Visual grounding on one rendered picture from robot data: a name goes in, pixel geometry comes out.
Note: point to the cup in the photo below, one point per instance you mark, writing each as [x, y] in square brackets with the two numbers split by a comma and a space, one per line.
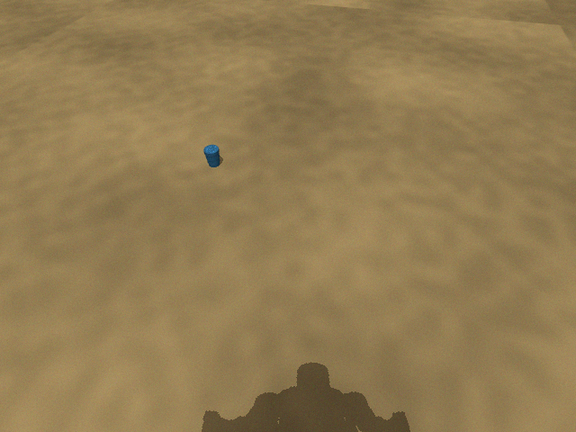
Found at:
[212, 155]

